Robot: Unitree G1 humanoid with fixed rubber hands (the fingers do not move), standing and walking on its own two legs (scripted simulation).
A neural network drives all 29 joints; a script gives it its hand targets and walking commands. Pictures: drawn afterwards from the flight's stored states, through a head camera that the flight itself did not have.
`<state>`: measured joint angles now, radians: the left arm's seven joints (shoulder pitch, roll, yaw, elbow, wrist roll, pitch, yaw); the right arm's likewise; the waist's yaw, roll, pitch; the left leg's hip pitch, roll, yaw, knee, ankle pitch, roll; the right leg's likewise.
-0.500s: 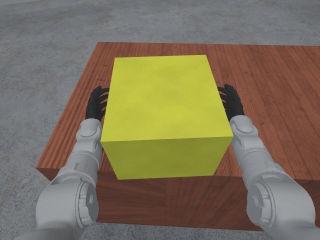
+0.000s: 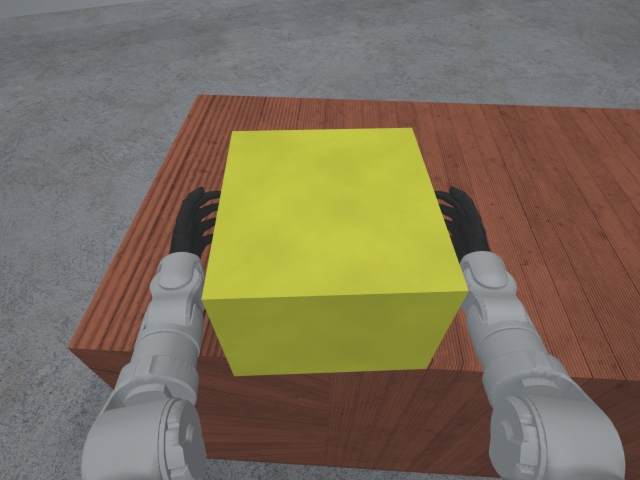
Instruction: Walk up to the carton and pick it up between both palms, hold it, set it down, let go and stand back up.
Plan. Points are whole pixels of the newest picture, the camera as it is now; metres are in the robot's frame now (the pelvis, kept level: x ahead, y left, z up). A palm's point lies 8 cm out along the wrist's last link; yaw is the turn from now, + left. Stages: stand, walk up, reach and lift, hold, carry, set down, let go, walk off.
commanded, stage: reach and lift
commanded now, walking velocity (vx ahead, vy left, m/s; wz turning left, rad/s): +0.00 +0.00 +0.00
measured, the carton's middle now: (326, 247) +0.44 +0.04 +0.03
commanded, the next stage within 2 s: none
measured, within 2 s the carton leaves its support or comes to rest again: leaves its support in 0.22 s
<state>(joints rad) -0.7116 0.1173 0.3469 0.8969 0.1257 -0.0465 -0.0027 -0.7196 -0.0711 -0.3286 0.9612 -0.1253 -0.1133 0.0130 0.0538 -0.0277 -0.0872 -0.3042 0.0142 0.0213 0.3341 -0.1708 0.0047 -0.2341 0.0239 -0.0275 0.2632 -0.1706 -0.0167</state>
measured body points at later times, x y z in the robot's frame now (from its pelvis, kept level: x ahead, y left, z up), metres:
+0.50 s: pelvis -0.02 +0.00 +0.00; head +0.00 +0.02 +0.45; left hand +0.40 +0.22 +0.11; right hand +0.40 -0.15 +0.09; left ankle -0.01 +0.11 -0.75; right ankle -0.03 -0.11 -0.75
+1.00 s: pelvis -0.03 +0.00 +0.00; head -0.05 +0.04 +0.45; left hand +0.37 +0.22 +0.14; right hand +0.38 -0.15 +0.13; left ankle -0.01 +0.11 -0.75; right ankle -0.03 -0.11 -0.75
